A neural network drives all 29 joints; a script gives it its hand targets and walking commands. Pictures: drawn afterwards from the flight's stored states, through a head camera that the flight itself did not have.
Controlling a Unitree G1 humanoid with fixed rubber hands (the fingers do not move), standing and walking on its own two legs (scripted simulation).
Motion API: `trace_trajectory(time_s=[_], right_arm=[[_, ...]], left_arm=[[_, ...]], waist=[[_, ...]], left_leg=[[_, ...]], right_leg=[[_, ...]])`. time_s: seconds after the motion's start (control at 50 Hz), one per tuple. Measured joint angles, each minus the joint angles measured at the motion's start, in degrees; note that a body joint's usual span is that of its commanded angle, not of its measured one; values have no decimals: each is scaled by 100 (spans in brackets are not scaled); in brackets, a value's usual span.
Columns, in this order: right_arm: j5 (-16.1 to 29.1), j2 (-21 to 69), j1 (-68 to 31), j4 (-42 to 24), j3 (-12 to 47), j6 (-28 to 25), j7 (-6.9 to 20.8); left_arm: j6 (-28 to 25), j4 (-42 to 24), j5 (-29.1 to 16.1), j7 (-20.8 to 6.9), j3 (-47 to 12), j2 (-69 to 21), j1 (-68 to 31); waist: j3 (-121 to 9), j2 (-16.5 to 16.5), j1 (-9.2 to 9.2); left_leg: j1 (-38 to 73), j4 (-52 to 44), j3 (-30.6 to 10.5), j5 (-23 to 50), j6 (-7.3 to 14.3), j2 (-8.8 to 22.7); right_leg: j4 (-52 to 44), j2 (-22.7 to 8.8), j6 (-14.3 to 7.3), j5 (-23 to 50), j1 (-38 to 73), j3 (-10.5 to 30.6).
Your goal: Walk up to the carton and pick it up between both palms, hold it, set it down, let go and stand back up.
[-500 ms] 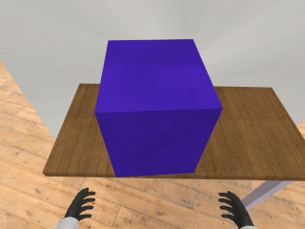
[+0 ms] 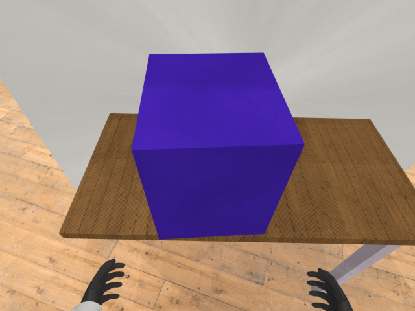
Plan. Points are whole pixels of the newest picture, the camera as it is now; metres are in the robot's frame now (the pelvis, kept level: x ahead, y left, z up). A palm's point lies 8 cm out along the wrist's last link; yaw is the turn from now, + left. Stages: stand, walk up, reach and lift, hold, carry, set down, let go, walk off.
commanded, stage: stand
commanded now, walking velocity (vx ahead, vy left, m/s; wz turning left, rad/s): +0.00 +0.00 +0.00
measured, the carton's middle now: (209, 148) +0.42 +0.02 +0.07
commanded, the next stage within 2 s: none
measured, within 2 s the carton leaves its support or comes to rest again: neither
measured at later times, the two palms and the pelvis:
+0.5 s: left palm out of the picture +0.06 +0.27 -0.11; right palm out of the picture +0.06 -0.25 -0.10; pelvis -0.03 +0.01 +0.00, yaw +1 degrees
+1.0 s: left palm out of the picture +0.00 +0.27 -0.12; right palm out of the picture +0.02 -0.25 -0.11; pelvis -0.04 +0.01 -0.01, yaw +1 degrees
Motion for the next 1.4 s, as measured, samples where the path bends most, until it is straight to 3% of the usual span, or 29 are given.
trace_trajectory(time_s=[0.12,0.38,1.4], right_arm=[[2,-197,348,57,-68,303,-36],[-12,-244,692,67,8,376,12],[-2,-290,908,297,207,485,-41]], left_arm=[[-297,365,36,-69,185,225,337],[-379,697,27,-81,58,265,627],[-324,1079,-22,-33,-93,325,877]], waist=[[-207,-19,-14],[-222,-43,-46],[-166,-33,-63]], left_leg=[[-165,214,-44,-102,14,-15],[-332,305,-61,11,80,-90],[-606,415,-199,88,71,-176]], right_leg=[[177,-19,17,-97,-131,-45],[271,-97,81,0,-284,-56],[474,-152,96,-11,-564,-69]])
